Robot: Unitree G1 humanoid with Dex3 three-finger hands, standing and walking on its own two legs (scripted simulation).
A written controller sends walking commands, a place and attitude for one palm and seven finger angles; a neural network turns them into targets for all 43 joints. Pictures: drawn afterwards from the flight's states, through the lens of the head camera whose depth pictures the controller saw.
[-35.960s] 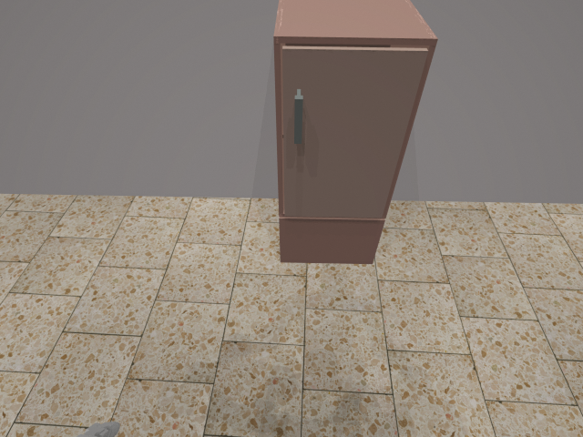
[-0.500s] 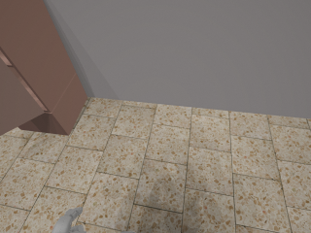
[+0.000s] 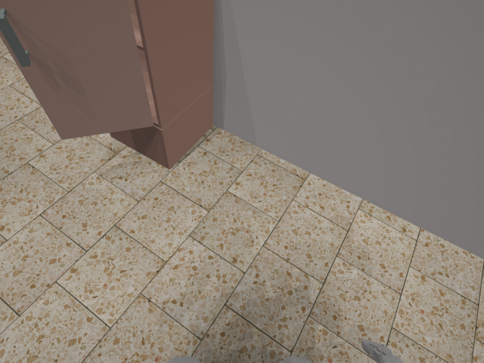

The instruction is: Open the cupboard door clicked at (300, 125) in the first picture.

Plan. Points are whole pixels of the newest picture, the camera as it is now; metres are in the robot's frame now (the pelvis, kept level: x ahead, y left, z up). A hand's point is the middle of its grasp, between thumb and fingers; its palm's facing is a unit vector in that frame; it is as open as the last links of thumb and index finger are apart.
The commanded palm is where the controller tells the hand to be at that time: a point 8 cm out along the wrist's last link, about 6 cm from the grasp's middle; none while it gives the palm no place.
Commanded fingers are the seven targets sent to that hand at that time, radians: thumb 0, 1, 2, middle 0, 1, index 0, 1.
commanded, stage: turn to face it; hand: left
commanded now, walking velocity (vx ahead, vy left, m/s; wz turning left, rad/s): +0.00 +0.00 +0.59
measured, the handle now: (14, 38) +0.84 +0.70 -0.02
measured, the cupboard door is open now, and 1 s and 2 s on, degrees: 48 48 48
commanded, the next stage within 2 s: take the last steps up to it in 0.54 s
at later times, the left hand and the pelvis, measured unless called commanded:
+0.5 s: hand out of the picture +0.08 +0.16 -0.13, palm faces +0.22 -0.94 -0.26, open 7.4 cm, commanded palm none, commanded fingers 0.00 0.90 0.90 -0.20 -0.30 -0.20 -0.30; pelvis +0.01 -0.05 +0.01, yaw +14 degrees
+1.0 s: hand out of the picture -0.02 +0.20 -0.16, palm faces +0.44 -0.88 -0.18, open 7.4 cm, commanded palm none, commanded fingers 0.00 0.90 0.90 -0.20 -0.30 -0.20 -0.30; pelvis +0.03 +0.01 +0.02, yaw +23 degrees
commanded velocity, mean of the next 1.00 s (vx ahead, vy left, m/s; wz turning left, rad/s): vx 0.11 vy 0.05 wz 0.31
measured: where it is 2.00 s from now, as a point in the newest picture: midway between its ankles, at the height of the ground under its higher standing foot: (186, 321)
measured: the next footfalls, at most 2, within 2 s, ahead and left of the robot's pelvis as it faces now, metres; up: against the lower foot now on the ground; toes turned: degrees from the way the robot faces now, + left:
right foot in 0.38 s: +0.07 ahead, -0.15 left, +0.00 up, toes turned +9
left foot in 0.80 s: +0.01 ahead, +0.07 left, +0.00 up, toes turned +24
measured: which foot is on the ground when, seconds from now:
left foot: down 0.00-0.38, up 0.40-0.78, down 0.80-1.00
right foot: up 0.00-0.36, down 0.38-0.80, up 0.82-1.00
